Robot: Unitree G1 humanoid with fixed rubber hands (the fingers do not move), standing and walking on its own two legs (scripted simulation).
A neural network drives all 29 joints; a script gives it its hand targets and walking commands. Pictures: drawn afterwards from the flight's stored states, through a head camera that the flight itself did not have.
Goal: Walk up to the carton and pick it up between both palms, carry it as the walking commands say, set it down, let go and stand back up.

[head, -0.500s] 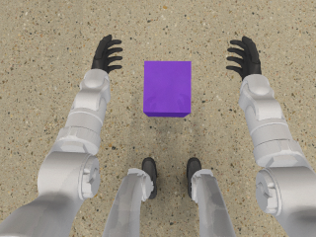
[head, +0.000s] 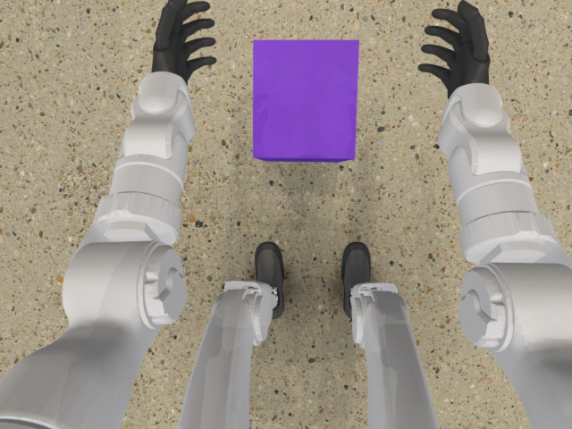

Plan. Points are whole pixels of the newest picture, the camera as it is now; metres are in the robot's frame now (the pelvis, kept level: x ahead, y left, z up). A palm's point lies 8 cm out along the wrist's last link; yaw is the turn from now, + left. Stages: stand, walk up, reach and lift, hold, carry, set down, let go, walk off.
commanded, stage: reach and lift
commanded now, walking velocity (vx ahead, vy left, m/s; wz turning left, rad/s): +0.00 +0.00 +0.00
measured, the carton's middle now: (303, 112) +0.53 +0.00 -0.51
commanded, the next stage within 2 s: none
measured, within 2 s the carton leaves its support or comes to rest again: neither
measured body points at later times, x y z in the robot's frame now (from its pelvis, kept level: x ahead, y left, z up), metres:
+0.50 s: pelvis -0.07 +0.00 -0.18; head +0.32 +0.01 +0.03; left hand +0.53 +0.17 -0.34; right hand +0.52 -0.15 -0.34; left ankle +0.07 +0.09 -0.61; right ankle +0.08 -0.14 -0.61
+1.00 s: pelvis -0.05 -0.01 -0.26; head +0.34 +0.01 -0.07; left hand +0.52 +0.17 -0.48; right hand +0.52 -0.16 -0.48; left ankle +0.07 +0.09 -0.61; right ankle +0.07 -0.14 -0.61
